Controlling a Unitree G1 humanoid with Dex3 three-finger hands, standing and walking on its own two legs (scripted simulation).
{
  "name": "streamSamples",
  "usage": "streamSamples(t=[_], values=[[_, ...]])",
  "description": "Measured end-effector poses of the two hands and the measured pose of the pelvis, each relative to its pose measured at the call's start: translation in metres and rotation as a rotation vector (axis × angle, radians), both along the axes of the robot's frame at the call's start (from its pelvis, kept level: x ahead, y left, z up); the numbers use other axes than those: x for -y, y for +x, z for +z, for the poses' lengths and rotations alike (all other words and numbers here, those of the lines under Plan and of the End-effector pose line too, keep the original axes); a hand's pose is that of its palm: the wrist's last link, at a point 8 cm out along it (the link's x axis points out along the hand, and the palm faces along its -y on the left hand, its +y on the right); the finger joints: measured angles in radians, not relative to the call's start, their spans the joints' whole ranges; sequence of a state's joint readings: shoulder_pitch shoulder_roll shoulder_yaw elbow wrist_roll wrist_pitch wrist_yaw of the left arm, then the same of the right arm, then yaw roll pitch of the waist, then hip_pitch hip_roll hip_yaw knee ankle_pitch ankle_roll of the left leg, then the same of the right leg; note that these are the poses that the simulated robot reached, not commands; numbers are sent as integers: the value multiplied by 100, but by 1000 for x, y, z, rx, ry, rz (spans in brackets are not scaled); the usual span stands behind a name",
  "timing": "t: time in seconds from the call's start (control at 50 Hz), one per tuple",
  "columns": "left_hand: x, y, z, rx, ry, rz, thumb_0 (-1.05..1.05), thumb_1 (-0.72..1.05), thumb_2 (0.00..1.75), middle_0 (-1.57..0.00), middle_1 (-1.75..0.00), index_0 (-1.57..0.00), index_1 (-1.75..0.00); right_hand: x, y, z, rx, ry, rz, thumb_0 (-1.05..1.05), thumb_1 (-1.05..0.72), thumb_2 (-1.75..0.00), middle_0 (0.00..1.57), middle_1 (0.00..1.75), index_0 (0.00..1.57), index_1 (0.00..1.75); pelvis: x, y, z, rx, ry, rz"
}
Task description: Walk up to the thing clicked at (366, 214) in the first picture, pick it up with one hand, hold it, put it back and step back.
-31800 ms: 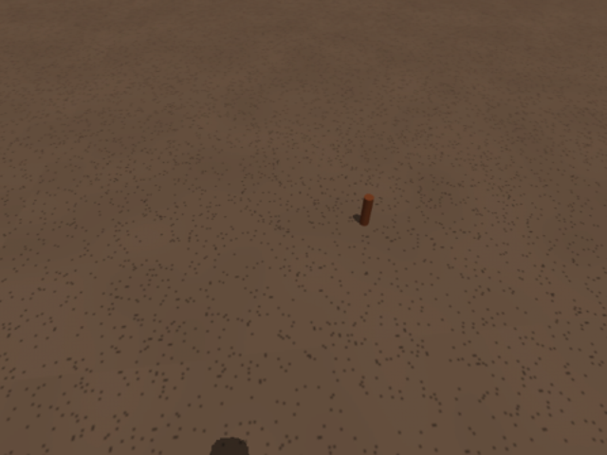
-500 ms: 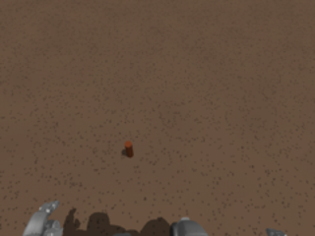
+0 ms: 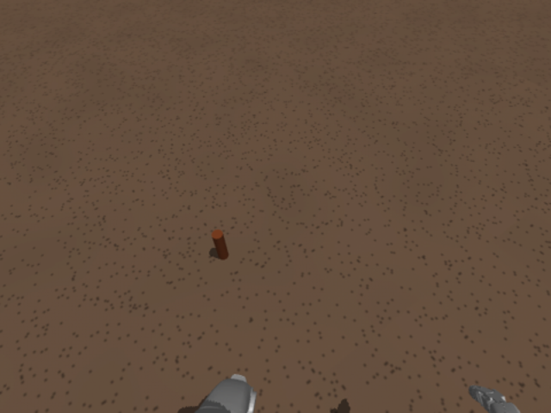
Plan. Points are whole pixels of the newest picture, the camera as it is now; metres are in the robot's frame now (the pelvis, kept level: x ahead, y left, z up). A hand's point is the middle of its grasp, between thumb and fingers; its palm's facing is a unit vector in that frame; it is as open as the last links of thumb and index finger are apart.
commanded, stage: step back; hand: left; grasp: from the side
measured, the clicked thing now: (220, 245) +0.77 +0.27 -0.68
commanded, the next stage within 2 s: stand in 1.76 s
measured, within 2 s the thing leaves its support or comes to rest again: neither
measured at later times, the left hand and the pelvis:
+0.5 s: hand out of the picture -0.07 +0.24 -0.15, palm faces +0.04 -0.93 -0.36, open 7.4 cm; pelvis -0.16 -0.03 +0.00, yaw +3 degrees
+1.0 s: hand out of the picture -0.24 +0.23 -0.13, palm faces +0.12 -0.90 -0.42, open 7.4 cm; pelvis -0.27 -0.05 +0.00, yaw +6 degrees
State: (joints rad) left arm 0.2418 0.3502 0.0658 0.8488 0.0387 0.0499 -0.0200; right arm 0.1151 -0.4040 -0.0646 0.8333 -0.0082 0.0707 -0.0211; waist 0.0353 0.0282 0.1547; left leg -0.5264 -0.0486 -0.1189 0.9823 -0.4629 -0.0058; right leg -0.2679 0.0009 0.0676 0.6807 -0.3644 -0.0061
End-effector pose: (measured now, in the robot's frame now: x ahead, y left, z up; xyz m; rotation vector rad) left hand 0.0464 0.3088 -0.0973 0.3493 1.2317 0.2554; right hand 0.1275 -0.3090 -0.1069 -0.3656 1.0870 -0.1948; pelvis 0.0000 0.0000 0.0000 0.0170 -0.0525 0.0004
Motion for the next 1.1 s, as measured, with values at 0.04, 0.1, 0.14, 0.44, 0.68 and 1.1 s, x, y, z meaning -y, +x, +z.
streamSamples(t=[0.04, 0.1, 0.14, 0.44, 0.68, 1.1], values=[[3, -8, 8, 5, 7, 5, 0, 90, 89, -21, -30, -20, -30, 3, -22, 2, -25, 9, -8, 1, -90, -90, 20, 30, 20, 30, 1, -9, 6, -13, 17, 9], [2, -9, 15, 44, 26, -6, 0, 90, 89, -21, -30, -20, -30, 7, -57, 0, -76, 1, -8, 1, -90, -90, 20, 30, 20, 30, 3, -25, 8, -33, 17, 31], [-1, -7, 15, 85, 39, -17, 0, 90, 89, -21, -30, -20, -30, 8, -80, -3, -118, -9, 0, 1, -91, -90, 20, 30, 20, 30, 4, -38, 6, -39, 7, 49], [17, -91, -9, 121, -47, 16, 0, 90, 89, -21, -30, -20, -30, 9, -158, 21, -81, -53, 65, 1, -90, -90, 21, 30, 21, 30, 21, -138, 7, -28, -39, 70], [62, -232, -3, -6, 9, 31, 0, 90, 89, -21, -30, -20, -30, 59, -208, 0, -4, 1, 42, 1, -91, -90, 20, 30, 20, 30, 64, -218, 0, -7, -4, 22], [40, -302, 4, 29, 1, 94, 0, 90, 89, -21, -30, -20, -30, 42, -317, 5, -121, 40, 60, 1, -90, -90, 21, 30, 20, 30, 59, -267, 11, -13, -7, 111]])
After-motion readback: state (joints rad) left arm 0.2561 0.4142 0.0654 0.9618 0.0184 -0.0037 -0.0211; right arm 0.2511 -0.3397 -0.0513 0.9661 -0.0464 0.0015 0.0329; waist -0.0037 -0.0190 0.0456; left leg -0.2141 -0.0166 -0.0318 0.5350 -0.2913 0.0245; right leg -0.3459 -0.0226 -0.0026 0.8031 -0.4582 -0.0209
